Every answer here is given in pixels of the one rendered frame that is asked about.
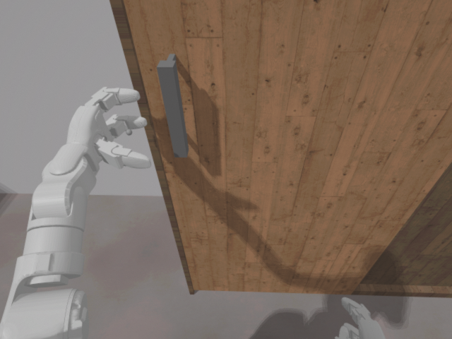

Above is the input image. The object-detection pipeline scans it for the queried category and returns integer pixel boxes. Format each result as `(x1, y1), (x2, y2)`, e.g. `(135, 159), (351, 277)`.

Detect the left robot forearm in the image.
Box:
(0, 143), (100, 339)

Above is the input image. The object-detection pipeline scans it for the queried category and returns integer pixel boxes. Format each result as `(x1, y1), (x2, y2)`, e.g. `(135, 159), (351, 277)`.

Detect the wardrobe door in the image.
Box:
(124, 0), (452, 295)
(360, 162), (452, 287)

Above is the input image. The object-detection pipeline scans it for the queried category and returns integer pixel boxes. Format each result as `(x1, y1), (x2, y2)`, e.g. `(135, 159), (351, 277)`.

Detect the robot left upper arm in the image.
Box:
(2, 288), (89, 339)

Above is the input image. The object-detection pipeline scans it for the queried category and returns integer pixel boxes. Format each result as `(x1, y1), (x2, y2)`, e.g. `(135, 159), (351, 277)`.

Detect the right robot hand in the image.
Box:
(335, 297), (386, 339)

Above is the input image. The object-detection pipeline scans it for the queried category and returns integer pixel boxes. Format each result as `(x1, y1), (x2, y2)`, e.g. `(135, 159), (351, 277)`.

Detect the left robot hand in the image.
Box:
(66, 87), (151, 170)

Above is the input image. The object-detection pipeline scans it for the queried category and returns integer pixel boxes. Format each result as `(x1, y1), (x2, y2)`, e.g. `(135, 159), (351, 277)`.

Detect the handle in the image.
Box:
(157, 54), (189, 157)

